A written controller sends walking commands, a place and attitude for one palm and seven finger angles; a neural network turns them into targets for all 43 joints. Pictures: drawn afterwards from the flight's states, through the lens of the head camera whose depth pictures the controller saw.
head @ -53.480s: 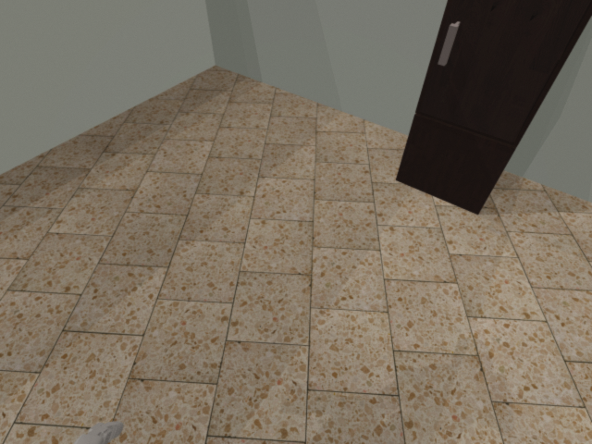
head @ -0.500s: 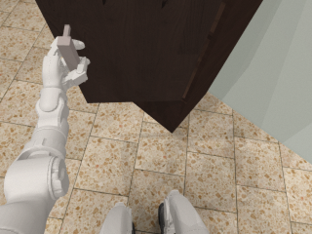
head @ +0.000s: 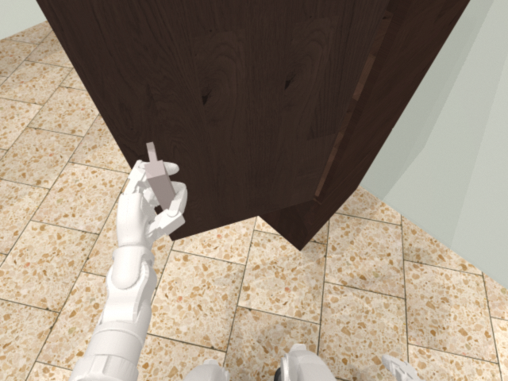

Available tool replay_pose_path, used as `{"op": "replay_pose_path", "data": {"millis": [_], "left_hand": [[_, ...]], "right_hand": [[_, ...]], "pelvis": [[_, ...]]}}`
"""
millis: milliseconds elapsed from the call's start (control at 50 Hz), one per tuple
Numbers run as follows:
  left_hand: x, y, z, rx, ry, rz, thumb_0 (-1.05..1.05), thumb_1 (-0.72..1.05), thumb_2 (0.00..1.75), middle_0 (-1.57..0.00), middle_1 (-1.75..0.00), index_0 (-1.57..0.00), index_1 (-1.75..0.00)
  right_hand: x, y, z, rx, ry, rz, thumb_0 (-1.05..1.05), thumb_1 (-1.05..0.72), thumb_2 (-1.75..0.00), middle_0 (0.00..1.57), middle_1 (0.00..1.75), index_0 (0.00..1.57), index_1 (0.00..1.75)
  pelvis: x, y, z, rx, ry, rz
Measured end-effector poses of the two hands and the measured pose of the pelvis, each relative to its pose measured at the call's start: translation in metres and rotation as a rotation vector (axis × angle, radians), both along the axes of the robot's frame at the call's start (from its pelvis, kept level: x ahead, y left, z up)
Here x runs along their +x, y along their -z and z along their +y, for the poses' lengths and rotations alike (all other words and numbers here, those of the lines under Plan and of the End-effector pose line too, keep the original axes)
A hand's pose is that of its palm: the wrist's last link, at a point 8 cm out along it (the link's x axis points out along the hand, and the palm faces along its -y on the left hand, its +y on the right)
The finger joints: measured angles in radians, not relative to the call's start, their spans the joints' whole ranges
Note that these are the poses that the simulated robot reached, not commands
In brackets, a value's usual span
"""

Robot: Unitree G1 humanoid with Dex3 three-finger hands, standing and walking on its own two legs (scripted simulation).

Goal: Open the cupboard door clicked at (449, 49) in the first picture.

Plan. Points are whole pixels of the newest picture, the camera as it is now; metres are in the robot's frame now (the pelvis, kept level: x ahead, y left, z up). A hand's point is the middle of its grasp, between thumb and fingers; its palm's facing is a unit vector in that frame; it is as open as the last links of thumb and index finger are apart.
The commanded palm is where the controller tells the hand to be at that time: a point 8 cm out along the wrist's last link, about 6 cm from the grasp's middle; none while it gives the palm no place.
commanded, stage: pull the door open along its arc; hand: left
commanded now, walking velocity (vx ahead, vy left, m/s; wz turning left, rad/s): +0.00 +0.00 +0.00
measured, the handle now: (163, 182) +0.42 +0.15 +0.03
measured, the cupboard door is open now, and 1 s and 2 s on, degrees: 62 87 86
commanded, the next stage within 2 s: open thumb and fingers to let go in 0.46 s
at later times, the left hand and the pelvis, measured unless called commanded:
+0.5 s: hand (241, 287) +0.25 +0.02 +0.04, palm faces +0.26 -0.96 -0.04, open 6.9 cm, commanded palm +0.19 +0.06 +0.03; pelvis +0.00 -0.04 +0.00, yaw +4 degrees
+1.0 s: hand (242, 283) +0.26 +0.02 +0.03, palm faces +0.42 -0.91 -0.03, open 11.1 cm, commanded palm +0.21 +0.07 +0.03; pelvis -0.04 -0.07 -0.02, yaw +6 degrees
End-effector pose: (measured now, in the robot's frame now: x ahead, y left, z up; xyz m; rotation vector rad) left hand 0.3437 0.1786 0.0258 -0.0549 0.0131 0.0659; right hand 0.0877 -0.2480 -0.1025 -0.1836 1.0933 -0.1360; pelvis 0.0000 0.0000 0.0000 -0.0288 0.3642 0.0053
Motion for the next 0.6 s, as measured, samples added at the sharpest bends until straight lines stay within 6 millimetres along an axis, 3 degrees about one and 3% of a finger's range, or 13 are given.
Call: {"op": "replay_pose_path", "data": {"millis": [140,260,400,480,600], "left_hand": [[-0.056,-0.001,-0.042,-0.054,-0.209,0.003,0.05,0.63,0.70,-0.28,-1.34,-0.34,-1.30],[-0.087,-0.006,-0.071,0.033,-0.271,0.019,0.04,0.63,0.70,-0.29,-1.30,-0.32,-1.30],[-0.116,-0.013,-0.095,0.066,-0.204,0.086,0.05,0.61,0.67,-0.27,-1.26,-0.32,-1.31],[-0.127,-0.014,-0.107,0.073,-0.188,0.102,0.04,0.60,0.66,-0.26,-1.23,-0.32,-1.31],[-0.127,-0.011,-0.113,0.100,-0.270,0.072,0.02,0.59,0.72,-0.29,-1.25,-0.32,-1.31]], "right_hand": [[0.066,-0.004,0.021,0.043,-0.139,-0.158,0.01,-0.91,-0.90,0.20,0.30,0.20,0.30],[0.102,-0.009,0.040,0.087,-0.214,-0.267,0.01,-0.91,-0.90,0.20,0.30,0.20,0.30],[0.111,-0.018,0.043,0.141,-0.209,-0.332,0.01,-0.91,-0.90,0.21,0.30,0.20,0.30],[0.112,-0.021,0.030,0.140,-0.210,-0.356,0.01,-0.91,-0.90,0.21,0.30,0.20,0.30],[0.110,-0.009,0.001,0.087,-0.230,-0.346,0.01,-0.91,-0.90,0.21,0.30,0.20,0.30]], "pelvis": [[0.000,0.003,-0.004,0.011,-0.016,-0.026],[-0.003,0.006,-0.015,0.020,-0.031,-0.045],[0.001,0.002,-0.031,0.032,-0.038,-0.082],[0.003,0.002,-0.042,0.039,-0.049,-0.095],[-0.004,0.008,-0.057,0.051,-0.072,-0.091]]}}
